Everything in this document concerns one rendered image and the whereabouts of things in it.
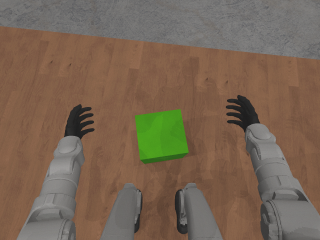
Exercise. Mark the robot left hand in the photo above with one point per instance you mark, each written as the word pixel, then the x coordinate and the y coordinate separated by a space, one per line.
pixel 74 125

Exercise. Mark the right robot upper arm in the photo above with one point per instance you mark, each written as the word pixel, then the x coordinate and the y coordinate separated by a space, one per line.
pixel 289 220

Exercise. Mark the robot right hand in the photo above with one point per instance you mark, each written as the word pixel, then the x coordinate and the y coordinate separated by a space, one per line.
pixel 247 114

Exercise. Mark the left robot forearm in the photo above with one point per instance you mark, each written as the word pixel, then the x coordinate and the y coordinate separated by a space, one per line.
pixel 57 196

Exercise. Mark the robot right shin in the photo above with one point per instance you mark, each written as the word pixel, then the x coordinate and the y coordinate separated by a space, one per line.
pixel 183 218

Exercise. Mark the right robot forearm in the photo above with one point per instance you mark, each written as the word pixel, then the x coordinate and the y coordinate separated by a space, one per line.
pixel 275 180

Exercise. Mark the left robot upper arm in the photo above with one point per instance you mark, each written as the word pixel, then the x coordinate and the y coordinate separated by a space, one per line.
pixel 57 229

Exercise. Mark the robot right thigh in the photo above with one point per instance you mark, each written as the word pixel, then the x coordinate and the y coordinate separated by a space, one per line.
pixel 201 224

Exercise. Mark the carton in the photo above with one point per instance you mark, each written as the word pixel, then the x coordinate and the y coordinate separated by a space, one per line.
pixel 161 136

